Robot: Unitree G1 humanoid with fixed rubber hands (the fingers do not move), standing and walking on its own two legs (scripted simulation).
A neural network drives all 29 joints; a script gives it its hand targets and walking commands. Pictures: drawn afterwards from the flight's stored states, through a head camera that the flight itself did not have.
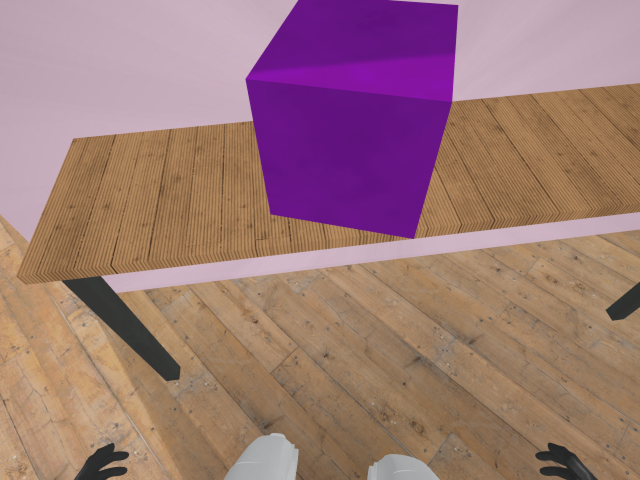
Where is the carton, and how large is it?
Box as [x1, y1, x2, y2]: [246, 0, 457, 238]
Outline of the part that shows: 298,0 246,77 246,84 270,213 413,238 451,104 457,5 394,0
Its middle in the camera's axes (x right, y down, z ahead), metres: +0.07 -0.23 +0.68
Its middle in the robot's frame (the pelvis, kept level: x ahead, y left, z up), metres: +0.67 -0.06 +0.06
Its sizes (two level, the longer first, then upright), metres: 0.288 0.268 0.270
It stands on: a table, 0.66 m high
